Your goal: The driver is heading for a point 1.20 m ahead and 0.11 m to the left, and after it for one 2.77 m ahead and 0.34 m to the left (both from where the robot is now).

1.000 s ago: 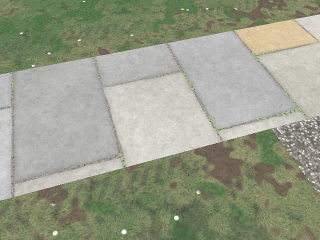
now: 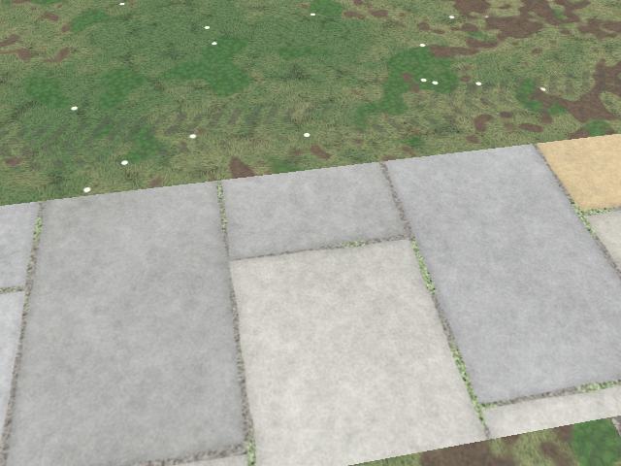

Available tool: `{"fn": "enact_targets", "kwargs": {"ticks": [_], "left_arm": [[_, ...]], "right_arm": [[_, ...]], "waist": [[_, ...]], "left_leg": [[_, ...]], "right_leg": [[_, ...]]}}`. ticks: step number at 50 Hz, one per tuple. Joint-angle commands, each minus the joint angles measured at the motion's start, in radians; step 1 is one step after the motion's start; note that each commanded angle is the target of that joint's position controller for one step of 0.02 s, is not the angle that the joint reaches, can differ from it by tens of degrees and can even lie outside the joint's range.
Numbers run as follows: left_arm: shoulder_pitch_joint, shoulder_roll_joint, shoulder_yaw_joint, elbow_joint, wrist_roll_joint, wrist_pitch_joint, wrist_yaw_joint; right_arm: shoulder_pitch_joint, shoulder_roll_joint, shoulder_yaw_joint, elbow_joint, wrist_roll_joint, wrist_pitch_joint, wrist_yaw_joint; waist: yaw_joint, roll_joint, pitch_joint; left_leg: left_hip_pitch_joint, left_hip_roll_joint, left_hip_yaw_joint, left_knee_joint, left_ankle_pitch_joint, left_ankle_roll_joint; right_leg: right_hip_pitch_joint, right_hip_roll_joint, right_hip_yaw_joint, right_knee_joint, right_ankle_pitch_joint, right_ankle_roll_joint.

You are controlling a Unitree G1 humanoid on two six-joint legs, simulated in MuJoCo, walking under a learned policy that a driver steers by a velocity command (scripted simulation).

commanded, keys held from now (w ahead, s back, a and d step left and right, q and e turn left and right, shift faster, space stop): w+q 0.30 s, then w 0.54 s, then w+e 0.08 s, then e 0.08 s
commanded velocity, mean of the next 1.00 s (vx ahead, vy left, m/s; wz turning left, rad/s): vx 0.49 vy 0.00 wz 0.26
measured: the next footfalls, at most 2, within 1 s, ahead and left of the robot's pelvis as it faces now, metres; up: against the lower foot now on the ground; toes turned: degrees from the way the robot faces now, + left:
right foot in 0.24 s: +0.31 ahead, -0.14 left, +0.00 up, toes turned +13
left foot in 0.74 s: +0.49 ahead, +0.18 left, +0.00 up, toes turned +19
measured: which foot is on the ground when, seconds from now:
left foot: down 0.00-0.26, up 0.28-0.72, down 0.74-1.00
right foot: up 0.00-0.22, down 0.24-0.76, up 0.78-1.00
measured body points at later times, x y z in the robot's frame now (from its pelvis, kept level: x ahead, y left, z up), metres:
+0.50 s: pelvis +0.26 -0.04 +0.01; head +0.29 -0.05 +0.45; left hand +0.23 +0.23 -0.11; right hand +0.48 -0.26 -0.10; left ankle +0.30 +0.13 -0.67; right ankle +0.27 -0.15 -0.74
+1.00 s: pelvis +0.49 +0.09 +0.00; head +0.50 +0.11 +0.45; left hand +0.54 +0.39 -0.11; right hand +0.62 -0.15 -0.11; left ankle +0.46 +0.17 -0.74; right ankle +0.63 -0.05 -0.66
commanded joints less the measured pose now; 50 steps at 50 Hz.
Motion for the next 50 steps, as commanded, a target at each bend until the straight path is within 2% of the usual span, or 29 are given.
{"fn": "enact_targets", "kwargs": {"ticks": [1,4,7,9,11,12,13,14,15,16,17,19,21,24,26,30,33,35,36,37,38,39,40,41,42,43,45,47,50], "left_arm": [[0.0,0.051,0.013,-0.065,0.009,0.01,0.016],[-0.115,0.039,0.006,-0.102,-0.01,0.004,0.009],[-0.175,0.074,0.014,-0.135,-0.025,-0.006,-0.007],[-0.173,0.103,0.025,-0.147,-0.028,-0.02,-0.018],[-0.054,0.131,0.043,-0.119,-0.026,-0.032,-0.018],[0.087,0.175,0.058,-0.099,-0.012,-0.037,-0.011],[0.23,0.257,0.081,-0.086,0.005,-0.028,-0.001],[0.273,0.241,0.084,-0.063,-0.008,-0.013,-0.01],[0.22,0.145,0.061,-0.087,-0.012,-0.009,-0.01],[0.182,0.112,0.051,-0.092,-0.015,-0.003,-0.011],[0.139,0.1,0.044,-0.088,-0.013,0.001,-0.017],[0.107,0.077,0.035,-0.07,-0.007,0.0,-0.029],[0.124,0.086,0.041,-0.047,-0.013,-0.007,-0.038],[0.151,0.123,0.053,-0.017,-0.02,-0.007,-0.037],[0.167,0.137,0.054,-0.004,-0.026,0.002,-0.032],[0.238,0.167,0.056,0.033,-0.039,0.018,-0.03],[0.261,0.181,0.058,0.058,-0.046,0.033,-0.028],[0.242,0.199,0.06,0.063,-0.049,0.045,-0.024],[0.238,0.191,0.056,0.064,-0.048,0.049,-0.022],[0.232,0.163,0.043,0.051,-0.036,0.048,-0.018],[0.3,0.065,0.009,0.013,-0.014,0.031,-0.022],[0.329,0.059,0.003,0.026,-0.027,0.008,-0.027],[0.254,0.152,0.031,0.009,-0.055,-0.002,-0.032],[0.182,0.155,0.032,-0.01,-0.058,-0.002,-0.031],[0.152,0.139,0.033,-0.011,-0.042,0.005,-0.025],[0.167,0.128,0.037,-0.004,-0.033,0.02,-0.022],[0.21,0.084,0.032,0.013,-0.036,0.051,-0.022],[0.186,0.08,0.037,0.004,-0.037,0.066,-0.017],[0.134,0.062,0.037,-0.02,-0.027,0.063,-0.015]], "right_arm": [[-0.049,-0.161,-0.037,-0.092,0.008,-0.02,-0.024],[0.019,-0.176,-0.044,-0.084,0.022,-0.008,-0.033],[0.058,-0.166,-0.044,-0.08,0.029,0.004,-0.038],[0.052,-0.171,-0.046,-0.09,0.023,0.013,-0.044],[0.026,-0.151,-0.041,-0.108,0.017,0.021,-0.046],[0.004,-0.102,-0.023,-0.128,0.009,0.017,-0.041],[0.074,-0.043,-0.005,-0.153,0.023,0.004,-0.037],[0.125,-0.079,-0.004,-0.176,0.038,-0.004,-0.035],[0.085,-0.17,-0.025,-0.162,0.044,0.002,-0.035],[0.017,-0.176,-0.03,-0.169,0.033,0.01,-0.036],[-0.015,-0.151,-0.029,-0.178,0.02,0.011,-0.035],[-0.016,-0.11,-0.028,-0.182,0.017,0.019,-0.029],[-0.016,-0.081,-0.022,-0.186,0.016,0.024,-0.024],[-0.1,-0.07,-0.012,-0.221,0.002,0.018,-0.021],[-0.171,-0.057,-0.003,-0.24,0.001,0.01,-0.013],[-0.302,-0.061,0.001,-0.28,0.014,0.001,0.001],[-0.35,-0.087,-0.005,-0.311,0.02,-0.004,0.012],[-0.288,-0.116,-0.02,-0.301,0.015,-0.009,0.014],[-0.173,-0.15,-0.041,-0.264,0.009,-0.009,0.009],[0.0,-0.208,-0.067,-0.219,0.005,-0.006,-0.003],[0.135,-0.322,-0.092,-0.204,-0.017,0.003,-0.015],[0.164,-0.287,-0.081,-0.191,0.0,0.006,-0.009],[0.101,-0.223,-0.06,-0.195,0.005,0.003,-0.005],[0.027,-0.183,-0.048,-0.206,0.008,0.002,-0.003],[-0.043,-0.149,-0.037,-0.212,0.004,0.0,0.002],[-0.089,-0.12,-0.03,-0.216,-0.003,-0.006,0.006],[-0.108,-0.119,-0.035,-0.2,-0.009,-0.023,0.009],[-0.093,-0.132,-0.041,-0.171,-0.021,-0.036,0.004],[-0.085,-0.143,-0.042,-0.141,-0.028,-0.033,-0.018]], "waist": [[0.033,0.075,0.029],[-0.021,0.103,0.004],[-0.041,0.105,-0.009],[-0.023,0.122,-0.016],[0.045,0.145,-0.06],[0.112,0.106,-0.167],[0.124,-0.109,-0.309],[0.105,-0.313,-0.341],[0.113,-0.167,-0.216],[0.111,-0.063,-0.118],[0.088,-0.017,-0.058],[0.047,-0.049,-0.007],[0.036,-0.059,-0.007],[0.042,-0.032,-0.005],[0.063,-0.035,-0.001],[0.109,-0.054,0.027],[0.102,-0.07,0.044],[0.045,-0.075,0.008],[-0.014,-0.056,-0.064],[-0.089,-0.018,-0.177],[-0.089,0.215,-0.326],[-0.08,0.307,-0.424],[-0.073,0.214,-0.266],[-0.047,0.163,-0.164],[-0.012,0.104,-0.092],[0.024,0.117,-0.062],[0.059,0.134,-0.047],[0.066,0.105,-0.011],[0.064,0.093,0.003]], "left_leg": [[-0.208,0.213,-0.201,-0.169,0.053,0.151],[-0.13,0.214,-0.227,-0.123,0.008,0.117],[-0.013,0.255,-0.322,-0.051,-0.066,0.11],[0.045,0.276,-0.387,0.013,-0.068,0.1],[0.042,0.238,-0.397,0.126,-0.015,0.068],[-0.048,0.187,-0.336,0.327,-0.016,0.033],[-0.353,0.051,-0.168,0.64,-0.202,-0.044],[-0.566,0.071,-0.123,0.847,-0.47,-0.058],[-0.627,0.134,-0.151,0.954,-0.392,-0.066],[-0.615,0.165,-0.122,0.972,-0.301,-0.074],[-0.582,0.186,-0.111,0.931,-0.234,-0.079],[-0.505,0.22,-0.091,0.857,-0.178,-0.08],[-0.483,0.221,-0.062,0.801,-0.141,-0.089],[-0.512,0.245,-0.036,0.632,-0.035,-0.101],[-0.48,0.249,-0.005,0.495,0.061,-0.101],[-0.398,0.219,0.042,0.318,0.126,-0.098],[-0.379,0.205,0.046,0.245,0.048,-0.063],[-0.248,0.169,0.076,0.185,0.013,-0.03],[-0.076,0.138,0.101,0.154,0.023,-0.006],[0.188,0.198,0.034,0.174,0.047,0.033],[0.574,0.471,-0.369,0.16,0.024,0.162],[0.632,0.565,-0.692,-0.002,-0.104,0.246],[0.508,0.527,-0.578,-0.022,-0.155,0.197],[0.365,0.48,-0.428,-0.036,-0.119,0.157],[0.225,0.429,-0.328,-0.071,-0.048,0.135],[0.133,0.395,-0.25,-0.108,0.001,0.116],[0.039,0.374,-0.159,-0.168,0.07,0.116],[0.016,0.372,-0.073,-0.184,0.238,0.116],[0.022,0.347,0.069,-0.15,0.511,0.081]], "right_leg": [[0.125,0.033,-0.05,-0.232,0.187,0.036],[0.168,0.085,-0.049,-0.444,0.272,0.048],[0.175,0.098,-0.015,-0.543,0.232,0.048],[0.217,0.109,-0.005,-0.595,0.144,0.028],[0.388,0.108,-0.027,-0.664,0.088,-0.016],[0.619,0.0,0.056,-0.643,0.074,-0.076],[0.988,-0.21,0.366,-0.662,-0.034,-0.207],[1.058,-0.346,0.689,-0.743,-0.217,-0.278],[0.949,-0.313,0.604,-0.758,-0.286,-0.243],[0.821,-0.259,0.446,-0.769,-0.2,-0.205],[0.708,-0.203,0.343,-0.802,-0.098,-0.19],[0.574,-0.13,0.199,-0.861,0.028,-0.179],[0.543,-0.107,0.117,-0.892,0.141,-0.202],[0.569,-0.114,0.052,-0.912,0.276,-0.22],[0.569,-0.097,0.0,-0.916,0.288,-0.206],[0.579,-0.103,-0.034,-0.905,0.216,-0.187],[0.652,-0.15,-0.015,-0.871,0.225,-0.169],[0.671,-0.15,-0.033,-0.778,0.389,-0.145],[0.648,-0.109,-0.078,-0.636,0.535,-0.123],[0.515,-0.058,-0.124,-0.41,0.49,-0.086],[0.134,0.073,-0.174,-0.006,0.071,-0.02],[-0.045,0.135,-0.039,0.191,-0.391,-0.013],[-0.141,0.072,-0.006,0.263,-0.343,-0.027],[-0.139,0.025,-0.033,0.232,-0.248,-0.038],[-0.095,-0.006,-0.045,0.171,-0.172,-0.031],[-0.035,-0.034,-0.035,0.118,-0.117,-0.027],[0.041,-0.04,-0.035,0.097,-0.051,-0.015],[0.014,-0.026,-0.015,0.057,0.014,-0.002],[0.02,0.02,-0.002,-0.12,0.148,0.01]]}}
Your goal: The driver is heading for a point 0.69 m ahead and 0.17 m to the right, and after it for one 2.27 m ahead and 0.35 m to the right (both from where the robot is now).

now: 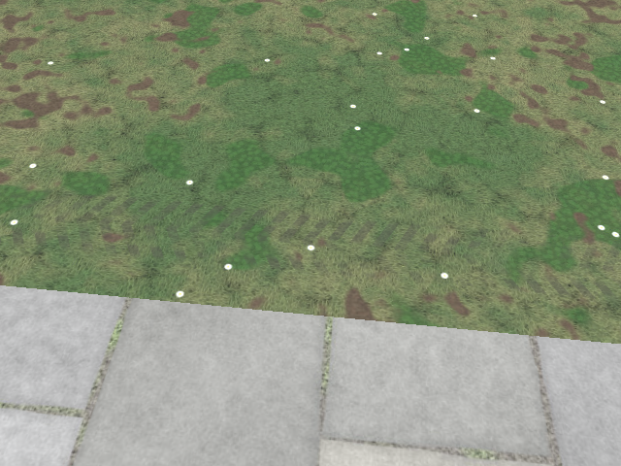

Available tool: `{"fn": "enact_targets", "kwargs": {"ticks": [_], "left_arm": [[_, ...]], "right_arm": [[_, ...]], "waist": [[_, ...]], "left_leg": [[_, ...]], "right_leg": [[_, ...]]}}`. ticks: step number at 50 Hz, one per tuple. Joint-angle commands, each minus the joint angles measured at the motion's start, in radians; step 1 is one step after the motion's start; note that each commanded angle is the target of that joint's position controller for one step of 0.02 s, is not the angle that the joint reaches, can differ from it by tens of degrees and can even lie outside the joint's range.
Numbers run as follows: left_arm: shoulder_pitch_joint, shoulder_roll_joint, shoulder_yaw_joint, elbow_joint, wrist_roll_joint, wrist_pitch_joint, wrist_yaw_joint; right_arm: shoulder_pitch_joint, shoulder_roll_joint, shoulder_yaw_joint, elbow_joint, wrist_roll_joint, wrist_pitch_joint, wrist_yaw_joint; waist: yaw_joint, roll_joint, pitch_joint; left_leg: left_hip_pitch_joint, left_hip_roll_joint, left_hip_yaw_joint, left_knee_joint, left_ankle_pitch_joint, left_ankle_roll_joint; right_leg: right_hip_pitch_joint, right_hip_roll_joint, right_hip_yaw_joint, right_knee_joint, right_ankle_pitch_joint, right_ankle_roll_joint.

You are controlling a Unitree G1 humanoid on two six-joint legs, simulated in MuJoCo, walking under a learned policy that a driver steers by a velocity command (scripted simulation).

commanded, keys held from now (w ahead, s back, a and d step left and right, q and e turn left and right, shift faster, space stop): e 0.48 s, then w+e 0.06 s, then w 0.46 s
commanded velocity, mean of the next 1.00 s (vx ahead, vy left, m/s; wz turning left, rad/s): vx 0.24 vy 0.00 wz -0.36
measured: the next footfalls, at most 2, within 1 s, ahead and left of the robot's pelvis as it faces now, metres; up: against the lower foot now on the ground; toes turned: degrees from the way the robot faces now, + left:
right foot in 0.24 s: +0.25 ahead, -0.13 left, +0.00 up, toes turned -8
left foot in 0.68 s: +0.26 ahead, +0.09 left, +0.00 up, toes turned -23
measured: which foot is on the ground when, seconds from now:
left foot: down 0.00-0.24, up 0.26-0.66, down 0.68-1.00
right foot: up 0.00-0.22, down 0.24-0.68, up 0.70-1.00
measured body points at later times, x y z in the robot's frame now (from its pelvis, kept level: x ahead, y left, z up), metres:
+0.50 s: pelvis +0.14 -0.03 -0.01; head +0.19 -0.06 +0.43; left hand +0.36 +0.20 -0.10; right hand +0.23 -0.33 -0.13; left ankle +0.21 +0.13 -0.70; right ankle +0.21 -0.12 -0.75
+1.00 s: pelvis +0.25 -0.03 +0.00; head +0.28 -0.01 +0.45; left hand +0.53 +0.11 -0.09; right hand +0.12 -0.27 -0.11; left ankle +0.22 +0.11 -0.75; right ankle +0.30 -0.25 -0.69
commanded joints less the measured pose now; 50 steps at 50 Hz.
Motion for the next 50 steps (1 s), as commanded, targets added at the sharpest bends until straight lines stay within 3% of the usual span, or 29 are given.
{"fn": "enact_targets", "kwargs": {"ticks": [1,4,7,9,11,12,13,14,15,16,17,18,19,21,24,25,27,30,33,34,35,36,37,38,40,43,46,50], "left_arm": [[0.042,0.018,0.005,-0.043,0.009,-0.003,-0.003],[-0.07,-0.005,-0.006,-0.093,0.017,-0.004,-0.027],[-0.105,0.022,0.003,-0.144,0.016,0.003,-0.05],[-0.091,0.047,0.014,-0.169,0.02,0.006,-0.064],[0.038,0.088,0.039,-0.151,0.018,0.002,-0.067],[0.121,0.161,0.066,-0.141,0.022,-0.001,-0.051],[0.147,0.262,0.085,-0.158,0.029,0.009,-0.027],[0.147,0.24,0.07,-0.19,0.038,0.008,-0.024],[0.095,0.178,0.059,-0.218,0.032,0.015,-0.026],[0.033,0.139,0.048,-0.23,0.017,0.023,-0.021],[-0.002,0.116,0.041,-0.235,0.004,0.033,-0.016],[-0.031,0.107,0.037,-0.242,0.004,0.042,-0.011],[-0.049,0.116,0.04,-0.252,0.015,0.05,-0.01],[-0.051,0.135,0.05,-0.262,0.028,0.057,-0.002],[-0.04,0.157,0.06,-0.27,0.018,0.066,0.018],[-0.042,0.154,0.06,-0.274,0.014,0.071,0.024],[-0.057,0.16,0.061,-0.286,0.009,0.077,0.032],[-0.029,0.144,0.055,-0.281,0.012,0.078,0.03],[-0.021,0.101,0.036,-0.266,0.009,0.08,0.025],[-0.04,0.055,0.023,-0.274,0.01,0.078,0.024],[-0.023,-0.018,0.004,-0.282,0.002,0.065,0.02],[-0.075,0.064,0.027,-0.324,-0.014,0.038,0.016],[-0.069,0.117,0.042,-0.305,-0.017,0.024,0.012],[-0.04,0.126,0.046,-0.275,-0.006,0.019,0.006],[-0.039,0.095,0.042,-0.252,0.016,0.015,-0.002],[-0.081,0.04,0.028,-0.253,0.011,0.01,-0.008],[-0.163,0.012,0.016,-0.276,0.004,0.002,-0.014],[-0.251,-0.003,0.007,-0.294,-0.01,-0.012,-0.036]], "right_arm": [[-0.094,-0.128,-0.026,-0.06,-0.004,-0.018,-0.022],[-0.073,-0.155,-0.028,-0.041,0.005,-0.003,-0.044],[-0.062,-0.18,-0.037,-0.025,0.021,0.026,-0.057],[-0.083,-0.195,-0.045,-0.029,0.034,0.048,-0.067],[-0.109,-0.195,-0.048,-0.044,0.043,0.068,-0.078],[-0.072,-0.18,-0.042,-0.052,0.031,0.067,-0.078],[0.006,-0.091,-0.012,-0.085,-0.023,0.055,-0.065],[0.042,-0.097,0.0,-0.091,-0.012,0.039,-0.044],[-0.024,-0.163,-0.017,-0.092,0.017,0.038,-0.031],[-0.089,-0.159,-0.017,-0.112,0.026,0.047,-0.034],[-0.116,-0.146,-0.017,-0.108,0.016,0.06,-0.045],[-0.123,-0.152,-0.023,-0.115,0.01,0.076,-0.055],[-0.113,-0.14,-0.022,-0.117,0.01,0.087,-0.057],[-0.095,-0.111,-0.017,-0.111,0.011,0.094,-0.064],[-0.119,-0.105,-0.014,-0.112,0.011,0.099,-0.072],[-0.128,-0.109,-0.016,-0.114,0.012,0.099,-0.07],[-0.149,-0.118,-0.02,-0.127,0.015,0.093,-0.062],[-0.124,-0.12,-0.023,-0.124,0.019,0.068,-0.045],[-0.019,-0.089,-0.022,-0.087,0.017,0.039,-0.029],[0.051,-0.122,-0.03,-0.068,0.006,0.031,-0.03],[0.086,-0.194,-0.04,-0.064,-0.009,0.028,-0.032],[0.058,-0.278,-0.07,-0.066,-0.031,0.018,-0.022],[-0.012,-0.232,-0.062,-0.089,-0.011,0.007,-0.03],[-0.038,-0.183,-0.049,-0.09,0.009,0.002,-0.037],[-0.017,-0.161,-0.039,-0.08,0.024,0.003,-0.04],[0.063,-0.126,-0.025,-0.05,0.019,0.003,-0.037],[0.123,-0.132,-0.021,-0.026,0.021,0.011,-0.036],[0.153,-0.177,-0.025,-0.009,0.028,0.022,-0.035]], "waist": [[0.05,0.118,0.017],[0.003,0.113,0.012],[-0.007,0.122,-0.001],[0.008,0.134,-0.016],[0.072,0.113,-0.081],[0.101,0.021,-0.149],[0.044,-0.208,-0.25],[0.047,-0.216,-0.429],[0.083,-0.073,-0.397],[0.066,0.004,-0.29],[0.046,0.074,-0.203],[0.02,0.056,-0.158],[-0.001,0.018,-0.135],[-0.005,-0.035,-0.135],[0.013,-0.052,-0.164],[0.017,-0.056,-0.174],[0.021,-0.108,-0.158],[0.027,-0.132,-0.157],[-0.031,-0.106,-0.101],[-0.056,-0.014,-0.066],[-0.031,0.2,-0.051],[-0.023,0.307,0.08],[0.008,0.245,0.131],[0.023,0.21,0.12],[0.015,0.186,0.085],[-0.017,0.184,0.065],[-0.062,0.197,0.074],[-0.1,0.209,0.094]], "left_leg": [[-0.066,0.237,-0.02,-0.099,0.574,0.116],[-0.023,0.252,0.022,-0.069,0.592,0.103],[0.098,0.301,0.014,0.012,0.611,0.098],[0.145,0.321,0.009,0.104,0.678,0.081],[0.133,0.275,0.042,0.327,0.742,0.037],[0.026,0.192,0.068,0.55,0.566,-0.023],[-0.318,0.044,0.072,0.902,-0.209,-0.097],[-0.49,-0.055,-0.139,1.14,-0.541,-0.116],[-0.529,0.011,-0.218,1.167,-0.459,-0.101],[-0.558,0.043,-0.202,1.115,-0.372,-0.096],[-0.55,0.074,-0.191,1.031,-0.321,-0.103],[-0.498,0.09,-0.189,0.947,-0.288,-0.105],[-0.436,0.078,-0.17,0.877,-0.263,-0.107],[-0.384,0.053,-0.151,0.759,-0.247,-0.123],[-0.359,0.043,-0.17,0.646,-0.19,-0.138],[-0.346,0.042,-0.172,0.611,-0.163,-0.137],[-0.318,0.032,-0.157,0.546,-0.157,-0.131],[-0.238,0.03,-0.116,0.455,-0.192,-0.107],[-0.036,0.038,-0.069,0.217,-0.135,-0.038],[0.042,0.155,-0.204,0.092,-0.246,0.003],[0.109,0.356,-0.509,-0.036,-0.47,0.08],[0.002,0.457,-0.8,-0.154,-0.672,0.192],[-0.001,0.439,-0.744,-0.152,-0.634,0.179],[0.03,0.388,-0.636,-0.133,-0.527,0.139],[0.055,0.324,-0.49,-0.139,-0.372,0.102],[0.058,0.278,-0.356,-0.154,-0.193,0.099],[0.082,0.264,-0.279,-0.155,-0.073,0.097],[0.066,0.267,-0.224,-0.136,0.008,0.099]], "right_leg": [[0.075,0.016,0.003,-0.171,0.175,0.005],[0.118,0.035,-0.059,-0.327,0.28,0.0],[0.086,0.041,-0.07,-0.387,0.174,-0.022],[0.102,0.061,-0.095,-0.413,0.058,-0.05],[0.273,0.126,-0.138,-0.525,0.074,-0.092],[0.47,0.091,-0.043,-0.581,0.4,-0.14],[0.786,-0.154,0.286,-0.493,0.909,-0.29],[0.932,-0.299,0.6,-0.568,0.833,-0.459],[0.869,-0.242,0.502,-0.601,0.662,-0.412],[0.757,-0.191,0.403,-0.62,0.499,-0.35],[0.63,-0.148,0.344,-0.654,0.381,-0.304],[0.519,-0.114,0.316,-0.683,0.287,-0.281],[0.437,-0.075,0.293,-0.705,0.238,-0.263],[0.39,-0.045,0.268,-0.715,0.24,-0.257],[0.391,-0.038,0.295,-0.716,0.091,-0.243],[0.38,-0.026,0.311,-0.734,-0.084,-0.232],[0.343,-0.013,0.356,-0.77,-0.323,-0.214],[0.334,-0.021,0.37,-0.761,-0.433,-0.199],[0.221,0.026,0.329,-0.705,-0.536,-0.146],[0.119,0.089,0.26,-0.539,-0.518,-0.094],[-0.033,0.227,0.063,-0.225,-0.421,-0.034],[-0.198,0.194,0.112,-0.109,-0.363,-0.047],[-0.232,0.16,0.16,-0.044,-0.255,-0.053],[-0.228,0.148,0.145,-0.029,-0.171,-0.043],[-0.193,0.117,0.075,-0.004,-0.062,-0.019],[-0.152,0.075,-0.014,-0.004,0.048,0.005],[-0.111,0.056,-0.054,-0.16,0.099,0.019],[0.031,0.076,-0.101,-0.382,0.103,0.025]]}}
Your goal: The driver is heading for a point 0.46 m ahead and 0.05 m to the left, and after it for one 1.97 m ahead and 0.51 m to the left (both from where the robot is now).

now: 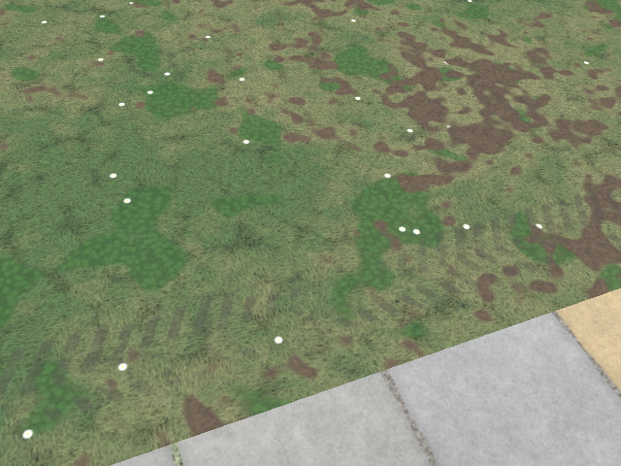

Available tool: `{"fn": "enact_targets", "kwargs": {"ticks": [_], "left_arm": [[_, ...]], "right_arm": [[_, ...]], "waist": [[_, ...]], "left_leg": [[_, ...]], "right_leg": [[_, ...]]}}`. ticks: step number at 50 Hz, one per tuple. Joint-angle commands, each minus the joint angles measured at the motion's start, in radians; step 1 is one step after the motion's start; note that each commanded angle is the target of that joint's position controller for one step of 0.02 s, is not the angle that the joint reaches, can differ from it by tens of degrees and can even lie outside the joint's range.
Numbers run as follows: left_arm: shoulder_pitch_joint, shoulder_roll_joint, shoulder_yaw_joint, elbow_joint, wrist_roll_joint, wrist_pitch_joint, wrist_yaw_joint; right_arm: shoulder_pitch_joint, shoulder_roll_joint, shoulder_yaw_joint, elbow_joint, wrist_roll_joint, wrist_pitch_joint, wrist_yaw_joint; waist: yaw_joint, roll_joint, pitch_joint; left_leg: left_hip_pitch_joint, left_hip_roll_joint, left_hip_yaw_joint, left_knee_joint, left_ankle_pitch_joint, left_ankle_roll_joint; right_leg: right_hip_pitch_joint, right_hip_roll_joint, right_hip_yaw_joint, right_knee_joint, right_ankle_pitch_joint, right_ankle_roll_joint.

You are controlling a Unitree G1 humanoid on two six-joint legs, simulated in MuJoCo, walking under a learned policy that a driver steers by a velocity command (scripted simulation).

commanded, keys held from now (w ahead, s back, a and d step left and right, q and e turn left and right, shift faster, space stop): w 0.20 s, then w+q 0.58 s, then q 0.14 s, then no key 0.08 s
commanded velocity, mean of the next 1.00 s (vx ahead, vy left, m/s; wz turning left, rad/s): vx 0.45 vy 0.00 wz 0.31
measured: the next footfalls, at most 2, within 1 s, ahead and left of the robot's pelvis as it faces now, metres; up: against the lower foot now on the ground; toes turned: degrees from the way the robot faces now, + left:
right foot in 0.16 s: +0.20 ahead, -0.15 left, +0.00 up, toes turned -2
left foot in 0.68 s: +0.50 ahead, +0.11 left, +0.00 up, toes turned +14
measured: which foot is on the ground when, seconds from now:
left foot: down 0.00-0.16, up 0.18-0.66, down 0.68-1.00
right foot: up 0.00-0.14, down 0.16-0.66, up 0.68-1.00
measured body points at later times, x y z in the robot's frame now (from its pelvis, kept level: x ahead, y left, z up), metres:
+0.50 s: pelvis +0.24 -0.05 -0.01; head +0.26 -0.05 +0.44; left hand +0.26 +0.23 -0.13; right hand +0.43 -0.30 -0.11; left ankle +0.41 +0.12 -0.69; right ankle +0.16 -0.15 -0.75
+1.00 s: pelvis +0.50 +0.03 -0.01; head +0.54 +0.07 +0.44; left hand +0.61 +0.35 -0.10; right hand +0.70 -0.20 -0.11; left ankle +0.47 +0.10 -0.75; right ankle +0.72 -0.07 -0.69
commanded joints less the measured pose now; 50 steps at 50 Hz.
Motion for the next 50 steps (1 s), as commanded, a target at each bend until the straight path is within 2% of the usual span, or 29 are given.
{"fn": "enact_targets", "kwargs": {"ticks": [1,4,6,7,8,9,10,11,12,13,15,19,23,26,29,31,32,33,34,35,36,37,38,39,40,42,44,47,50], "left_arm": [[-0.223,0.022,-0.007,-0.127,-0.011,-0.034,-0.018],[-0.227,0.041,-0.005,-0.135,-0.018,-0.045,-0.03],[-0.104,0.081,0.016,-0.103,-0.012,-0.047,-0.025],[0.044,0.129,0.039,-0.057,-0.008,-0.045,-0.013],[0.252,0.199,0.058,-0.021,0.009,-0.039,0.001],[0.304,0.289,0.07,0.002,0.016,-0.034,-0.003],[0.301,0.187,0.046,0.007,0.016,-0.034,-0.003],[0.229,0.143,0.028,0.006,0.014,-0.035,-0.001],[0.163,0.114,0.018,0.001,0.015,-0.035,-0.001],[0.112,0.088,0.01,0.0,0.019,-0.036,-0.005],[0.07,0.068,0.008,0.014,0.027,-0.051,-0.007],[0.079,0.092,0.02,0.062,0.031,-0.076,0.0],[0.084,0.117,0.023,0.089,0.025,-0.075,0.013],[0.141,0.144,0.031,0.124,0.013,-0.063,0.022],[0.162,0.165,0.038,0.145,0.002,-0.038,0.027],[0.153,0.197,0.045,0.142,0.002,-0.02,0.036],[0.148,0.21,0.048,0.14,0.004,-0.009,0.042],[0.132,0.21,0.045,0.134,0.001,-0.001,0.048],[0.146,0.182,0.03,0.114,0.014,-0.007,0.054],[0.265,0.022,-0.023,0.067,0.043,-0.037,0.03],[0.155,0.111,-0.01,0.061,0.01,-0.078,0.013],[0.053,0.152,0.001,0.026,-0.025,-0.097,0.005],[0.028,0.138,-0.007,0.017,-0.014,-0.106,0.01],[0.02,0.138,-0.002,0.024,0.011,-0.105,0.018],[0.037,0.148,0.006,0.024,0.021,-0.092,0.021],[0.068,0.136,0.008,0.028,0.034,-0.065,0.026],[0.051,0.105,-0.001,0.022,0.042,-0.046,0.035],[-0.023,0.072,-0.016,0.01,0.04,-0.037,0.035],[-0.106,0.075,-0.019,0.0,0.026,-0.039,0.017]], "right_arm": [[0.018,-0.205,-0.044,-0.036,0.009,-0.004,-0.001],[0.027,-0.222,-0.051,-0.019,0.024,0.007,0.002],[-0.013,-0.24,-0.058,-0.02,0.031,0.014,-0.001],[-0.022,-0.223,-0.053,-0.024,0.028,0.012,-0.002],[-0.048,-0.164,-0.03,-0.061,0.001,0.004,-0.002],[0.037,-0.047,0.006,-0.094,0.002,-0.022,0.001],[-0.018,-0.157,-0.023,-0.079,0.03,-0.043,0.005],[-0.104,-0.199,-0.036,-0.1,0.049,-0.049,0.011],[-0.142,-0.184,-0.034,-0.098,0.04,-0.046,0.01],[-0.16,-0.17,-0.036,-0.097,0.024,-0.038,0.011],[-0.126,-0.127,-0.034,-0.082,0.025,-0.012,0.014],[-0.178,-0.102,-0.034,-0.108,0.02,0.013,0.009],[-0.31,-0.088,-0.023,-0.151,0.015,0.003,0.032],[-0.411,-0.077,-0.014,-0.201,0.017,0.002,0.051],[-0.461,-0.095,-0.019,-0.251,0.018,0.003,0.07],[-0.427,-0.125,-0.035,-0.268,0.017,0.009,0.076],[-0.348,-0.154,-0.052,-0.258,0.017,0.014,0.075],[-0.195,-0.201,-0.08,-0.224,0.019,0.016,0.066],[-0.033,-0.284,-0.113,-0.193,0.019,0.026,0.046],[-0.054,-0.379,-0.124,-0.199,0.025,0.018,0.041],[-0.011,-0.289,-0.1,-0.219,0.019,0.01,0.041],[-0.05,-0.246,-0.087,-0.214,0.009,0.003,0.04],[-0.118,-0.227,-0.081,-0.224,0.013,-0.001,0.038],[-0.185,-0.199,-0.072,-0.239,0.011,0.0,0.037],[-0.233,-0.182,-0.064,-0.262,-0.005,0.0,0.033],[-0.263,-0.189,-0.066,-0.267,-0.007,0.0,0.026],[-0.25,-0.218,-0.074,-0.253,-0.005,0.003,0.012],[-0.232,-0.224,-0.077,-0.233,0.011,0.029,-0.009],[-0.185,-0.205,-0.069,-0.209,0.013,0.049,-0.023]], "waist": [[-0.036,0.19,0.134],[-0.017,0.204,0.146],[0.076,0.198,0.077],[0.146,0.159,-0.029],[0.234,0.032,-0.213],[0.186,-0.291,-0.333],[0.217,-0.194,-0.287],[0.199,-0.142,-0.14],[0.171,-0.061,-0.074],[0.143,-0.043,-0.013],[0.094,-0.068,0.02],[0.078,-0.024,0.076],[0.116,-0.011,0.109],[0.155,0.011,0.137],[0.156,0.004,0.134],[0.121,-0.038,0.074],[0.075,-0.057,0.017],[-0.011,-0.045,-0.062],[-0.077,0.051,-0.162],[0.056,0.311,-0.268],[-0.028,0.194,-0.373],[-0.035,0.147,-0.222],[0.012,0.048,-0.127],[0.054,0.015,-0.064],[0.092,0.041,-0.035],[0.128,0.049,-0.015],[0.131,0.05,-0.005],[0.103,0.1,-0.037],[0.052,0.131,-0.063]], "left_leg": [[-0.038,0.188,-0.135,-0.101,0.114,0.162],[0.0,0.232,-0.164,-0.056,0.18,0.161],[0.001,0.224,-0.13,0.067,0.458,0.135],[-0.052,0.171,-0.068,0.245,0.589,0.107],[-0.273,0.12,-0.022,0.571,0.372,0.067],[-0.652,-0.053,-0.009,0.898,-0.247,0.008],[-0.759,-0.008,-0.114,1.026,-0.277,0.014],[-0.805,0.039,-0.095,1.044,-0.189,0.028],[-0.762,0.077,-0.077,1.007,-0.102,0.028],[-0.732,0.098,-0.072,0.955,-0.043,0.02],[-0.641,0.114,-0.081,0.918,0.02,0.01],[-0.697,0.093,-0.12,0.812,0.139,-0.016],[-0.644,0.067,-0.057,0.536,0.367,0.0],[-0.662,0.061,-0.025,0.424,0.384,0.025],[-0.686,0.039,0.017,0.369,0.272,0.06],[-0.578,-0.024,0.084,0.369,0.158,0.095],[-0.468,-0.066,0.112,0.372,0.109,0.118],[-0.247,-0.108,0.117,0.318,0.144,0.153],[0.071,-0.007,-0.073,0.293,0.165,0.211],[0.419,0.255,-0.652,0.207,-0.006,0.409],[0.468,0.291,-0.834,0.07,-0.103,0.417],[0.367,0.263,-0.685,0.048,-0.034,0.359],[0.209,0.222,-0.567,0.047,0.067,0.325],[0.066,0.185,-0.477,0.034,0.179,0.303],[-0.038,0.162,-0.421,0.018,0.336,0.299],[-0.153,0.139,-0.339,0.014,0.598,0.301],[-0.235,0.1,-0.25,0.028,0.757,0.287],[-0.271,0.025,-0.169,0.076,0.729,0.218],[-0.224,0.035,-0.201,0.109,0.583,0.178]], "right_leg": [[-0.008,0.035,-0.069,-0.141,-0.014,0.001],[0.062,0.044,-0.067,-0.231,-0.089,-0.042],[0.263,0.077,-0.088,-0.304,-0.08,-0.088],[0.487,0.072,-0.077,-0.318,-0.063,-0.122],[0.827,-0.125,0.139,-0.27,-0.053,-0.189],[1.094,-0.35,0.594,-0.384,-0.234,-0.34],[1.025,-0.339,0.655,-0.456,-0.343,-0.335],[0.902,-0.306,0.493,-0.464,-0.283,-0.291],[0.771,-0.257,0.374,-0.488,-0.199,-0.264],[0.666,-0.216,0.29,-0.523,-0.131,-0.251],[0.544,-0.18,0.179,-0.586,-0.035,-0.238],[0.494,-0.184,0.033,-0.627,0.156,-0.236],[0.489,-0.153,-0.097,-0.651,0.161,-0.196],[0.583,-0.19,-0.131,-0.641,0.17,-0.184],[0.713,-0.222,-0.161,-0.561,0.31,-0.161],[0.753,-0.221,-0.192,-0.428,0.64,-0.136],[0.753,-0.211,-0.207,-0.298,0.783,-0.124],[0.676,-0.178,-0.23,-0.092,0.799,-0.098],[0.435,-0.134,-0.232,0.214,0.52,-0.057],[-0.024,0.083,-0.134,0.579,-0.489,0.004],[-0.129,0.088,0.079,0.671,-0.535,-0.014],[-0.196,0.041,0.083,0.647,-0.443,-0.035],[-0.168,-0.004,0.075,0.556,-0.357,-0.044],[-0.108,-0.033,0.066,0.47,-0.317,-0.036],[-0.034,-0.049,0.069,0.439,-0.297,-0.024],[0.032,-0.047,0.047,0.375,-0.298,0.014],[0.061,-0.018,0.017,0.265,-0.236,0.048],[0.131,0.037,-0.003,0.045,-0.032,0.064],[0.178,0.065,0.002,-0.115,0.123,0.056]]}}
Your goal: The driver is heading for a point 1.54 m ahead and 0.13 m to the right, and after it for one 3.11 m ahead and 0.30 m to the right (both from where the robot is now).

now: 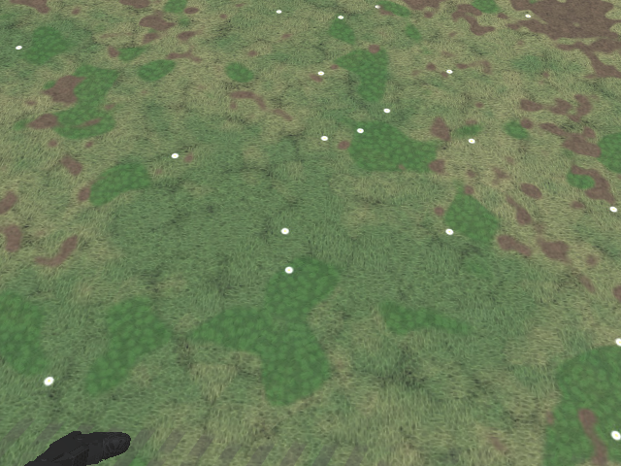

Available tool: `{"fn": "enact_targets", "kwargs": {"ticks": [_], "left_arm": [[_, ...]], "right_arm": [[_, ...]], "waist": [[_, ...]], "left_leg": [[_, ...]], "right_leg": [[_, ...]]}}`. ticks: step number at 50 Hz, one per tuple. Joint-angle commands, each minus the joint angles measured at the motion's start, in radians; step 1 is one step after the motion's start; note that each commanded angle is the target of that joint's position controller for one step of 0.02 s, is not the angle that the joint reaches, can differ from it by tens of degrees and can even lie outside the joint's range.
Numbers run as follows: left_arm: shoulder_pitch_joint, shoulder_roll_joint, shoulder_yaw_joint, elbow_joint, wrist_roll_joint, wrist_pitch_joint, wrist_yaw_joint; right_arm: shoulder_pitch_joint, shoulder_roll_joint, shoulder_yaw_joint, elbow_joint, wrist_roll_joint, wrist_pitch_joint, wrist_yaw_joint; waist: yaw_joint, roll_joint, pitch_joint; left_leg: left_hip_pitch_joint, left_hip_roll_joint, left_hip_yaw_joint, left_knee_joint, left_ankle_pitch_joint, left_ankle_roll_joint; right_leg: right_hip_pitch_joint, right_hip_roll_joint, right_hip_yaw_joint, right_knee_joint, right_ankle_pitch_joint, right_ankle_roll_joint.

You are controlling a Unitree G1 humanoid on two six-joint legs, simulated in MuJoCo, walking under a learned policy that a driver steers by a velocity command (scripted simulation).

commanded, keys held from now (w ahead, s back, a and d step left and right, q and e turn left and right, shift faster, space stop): no key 0.98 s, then w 0.02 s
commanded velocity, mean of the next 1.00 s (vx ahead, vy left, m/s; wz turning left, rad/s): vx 0.05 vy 0.00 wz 0.10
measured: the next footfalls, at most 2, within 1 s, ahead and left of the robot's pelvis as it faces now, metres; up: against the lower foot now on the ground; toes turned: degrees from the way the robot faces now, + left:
right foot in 0.12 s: +0.23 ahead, -0.13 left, +0.00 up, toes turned +5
left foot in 0.40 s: +0.13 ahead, +0.12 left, +0.00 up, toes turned +1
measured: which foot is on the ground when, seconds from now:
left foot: down 0.00-0.14, up 0.16-0.38, down 0.40-1.00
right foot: up 0.00-0.10, down 0.12-1.00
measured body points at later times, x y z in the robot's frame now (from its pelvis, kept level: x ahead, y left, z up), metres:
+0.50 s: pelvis +0.12 -0.02 -0.01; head +0.13 -0.02 +0.44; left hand +0.24 +0.23 -0.13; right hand +0.24 -0.28 -0.13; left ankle +0.09 +0.11 -0.74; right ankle +0.19 -0.13 -0.74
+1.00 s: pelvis +0.15 +0.00 -0.01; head +0.16 +0.00 +0.44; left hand +0.23 +0.26 -0.15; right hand +0.24 -0.25 -0.15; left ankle +0.09 +0.11 -0.74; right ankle +0.19 -0.13 -0.74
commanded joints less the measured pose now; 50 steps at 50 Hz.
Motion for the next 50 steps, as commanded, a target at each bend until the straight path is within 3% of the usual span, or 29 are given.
{"fn": "enact_targets", "kwargs": {"ticks": [1,4,5,6,7,8,9,10,11,12,14,15,18,20,21,22,23,24,28,36,49,50], "left_arm": [[-0.008,0.06,0.013,-0.047,-0.007,-0.005,-0.013],[0.004,0.099,0.03,-0.049,0.004,-0.017,-0.021],[0.037,0.096,0.032,-0.04,0.009,-0.025,-0.021],[0.068,0.114,0.036,-0.037,0.023,-0.034,-0.017],[0.093,0.167,0.042,-0.048,0.044,-0.036,-0.01],[0.142,0.131,0.036,-0.029,0.046,-0.018,-0.007],[0.17,0.067,0.02,-0.015,0.009,-0.005,-0.012],[0.142,0.055,0.013,-0.018,-0.006,0.006,-0.015],[0.105,0.056,0.009,-0.021,-0.004,0.017,-0.016],[0.054,0.057,0.006,-0.025,-0.002,0.027,-0.018],[-0.012,0.073,0.011,-0.026,0.008,0.046,-0.018],[-0.009,0.074,0.013,-0.021,0.01,0.052,-0.016],[0.018,0.071,0.011,-0.001,-0.005,0.06,-0.008],[0.053,0.043,-0.001,0.019,-0.009,0.057,-0.009],[0.061,0.035,-0.006,0.025,0.001,0.052,-0.012],[0.073,0.034,-0.002,0.019,0.005,0.049,-0.016],[0.039,0.042,-0.001,0.024,0.011,0.048,-0.014],[0.036,0.035,-0.001,0.027,0.006,0.047,-0.012],[0.073,0.025,0.001,0.063,-0.002,0.051,-0.003],[0.075,0.03,0.008,0.128,-0.011,0.065,0.006],[0.063,0.036,0.018,0.256,-0.016,0.088,0.028],[0.08,0.024,0.016,0.276,-0.016,0.09,0.027]], "right_arm": [[0.011,-0.138,-0.034,-0.047,0.002,0.003,-0.017],[0.003,-0.121,-0.027,-0.042,-0.008,0.005,-0.019],[-0.021,-0.109,-0.022,-0.044,-0.006,0.004,-0.019],[-0.02,-0.084,-0.014,-0.05,-0.011,-0.001,-0.017],[0.053,-0.049,-0.002,-0.058,-0.029,-0.013,-0.013],[0.162,-0.045,0.007,-0.03,-0.016,-0.013,-0.013],[0.146,-0.11,-0.003,-0.026,-0.014,-0.001,-0.009],[0.071,-0.141,-0.016,-0.033,-0.006,0.021,-0.013],[0.024,-0.133,-0.018,-0.034,-0.004,0.045,-0.018],[0.011,-0.121,-0.018,-0.034,-0.009,0.064,-0.021],[0.017,-0.066,-0.004,-0.021,-0.008,0.076,-0.021],[0.02,-0.042,0.003,-0.011,-0.012,0.071,-0.021],[0.045,-0.034,0.002,0.024,-0.016,0.057,-0.014],[0.017,-0.049,0.001,0.017,-0.035,0.054,-0.012],[-0.011,-0.083,-0.001,-0.005,-0.044,0.053,-0.014],[-0.024,-0.122,-0.015,0.017,-0.035,0.051,-0.014],[-0.04,-0.074,-0.005,0.012,-0.034,0.042,-0.011],[-0.044,-0.05,0.003,0.018,-0.04,0.032,-0.011],[-0.02,-0.05,0.005,0.032,-0.029,0.001,-0.013],[0.013,-0.038,0.009,0.061,-0.022,0.0,-0.017],[0.026,-0.019,0.013,0.148,-0.02,-0.004,-0.019],[0.049,-0.013,0.014,0.166,-0.019,-0.003,-0.019]], "waist": [[0.002,0.131,-0.157],[0.018,0.143,-0.151],[0.048,0.142,-0.149],[0.06,0.113,-0.175],[0.024,-0.017,-0.261],[0.027,-0.198,-0.36],[0.044,-0.166,-0.372],[0.059,-0.089,-0.299],[0.056,-0.053,-0.242],[0.04,-0.048,-0.186],[0.017,-0.106,-0.124],[0.023,-0.127,-0.127],[0.019,-0.115,-0.175],[0.024,-0.079,-0.162],[0.041,-0.029,-0.135],[0.083,0.098,-0.09],[0.06,0.096,-0.068],[0.065,0.102,-0.06],[0.065,0.084,-0.068],[0.057,0.04,-0.079],[0.062,0.04,-0.061],[0.061,0.049,-0.079]], "left_leg": [[-0.009,0.211,-0.113,-0.011,0.485,0.098],[0.084,0.254,-0.199,0.089,0.464,0.087],[0.087,0.237,-0.201,0.139,0.451,0.068],[0.062,0.181,-0.181,0.217,0.409,0.031],[-0.055,0.1,-0.135,0.367,0.156,-0.017],[-0.213,0.022,-0.072,0.573,-0.355,-0.087],[-0.266,0.06,-0.074,0.666,-0.509,-0.124],[-0.293,0.088,-0.069,0.724,-0.474,-0.149],[-0.302,0.106,-0.046,0.736,-0.43,-0.165],[-0.284,0.131,-0.033,0.685,-0.392,-0.172],[-0.154,0.14,0.033,0.48,-0.332,-0.173],[-0.1,0.133,0.058,0.402,-0.302,-0.17],[0.029,0.124,0.091,0.169,-0.066,-0.141],[0.105,0.148,0.064,0.071,0.036,-0.102],[0.099,0.216,-0.006,0.049,0.036,-0.07],[-0.03,0.207,-0.011,0.059,-0.143,-0.035],[-0.105,0.192,-0.008,0.026,-0.235,-0.033],[-0.133,0.193,-0.009,0.009,-0.237,-0.047],[-0.099,0.181,0.008,0.046,-0.058,-0.074],[-0.065,0.165,0.026,0.072,0.062,-0.072],[-0.04,0.151,0.049,0.036,0.094,-0.073],[-0.031,0.147,0.051,0.015,-0.012,-0.067]], "right_leg": [[0.215,0.066,-0.057,-0.116,0.127,-0.004],[0.225,0.06,-0.036,-0.202,0.053,-0.053],[0.278,0.058,-0.047,-0.277,0.106,-0.078],[0.394,0.01,-0.021,-0.324,0.331,-0.111],[0.61,-0.146,0.113,-0.249,0.716,-0.198],[0.791,-0.316,0.319,-0.239,0.849,-0.38],[0.764,-0.356,0.433,-0.288,0.617,-0.414],[0.697,-0.31,0.406,-0.318,0.384,-0.375],[0.623,-0.268,0.355,-0.35,0.212,-0.335],[0.53,-0.236,0.307,-0.387,0.071,-0.305],[0.374,-0.138,0.178,-0.439,-0.056,-0.25],[0.357,-0.111,0.135,-0.437,-0.05,-0.247],[0.376,-0.104,0.102,-0.402,-0.112,-0.248],[0.32,-0.079,0.088,-0.397,-0.283,-0.18],[0.283,-0.051,0.062,-0.367,-0.368,-0.135],[0.324,0.019,-0.023,-0.35,-0.357,-0.098],[0.389,0.03,-0.04,-0.301,-0.295,-0.078],[0.419,0.03,-0.045,-0.279,-0.246,-0.082],[0.439,0.026,-0.045,-0.238,-0.089,-0.105],[0.478,0.022,-0.041,-0.212,0.043,-0.097],[0.513,0.02,-0.038,-0.229,0.05,-0.086],[0.519,0.037,-0.057,-0.226,-0.049,-0.085]]}}
Keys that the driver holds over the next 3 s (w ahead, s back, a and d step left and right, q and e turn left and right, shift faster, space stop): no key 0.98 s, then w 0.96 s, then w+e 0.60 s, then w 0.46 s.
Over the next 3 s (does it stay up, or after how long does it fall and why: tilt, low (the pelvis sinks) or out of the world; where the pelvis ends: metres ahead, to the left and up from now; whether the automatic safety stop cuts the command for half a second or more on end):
stays up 1.17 -0.01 0.00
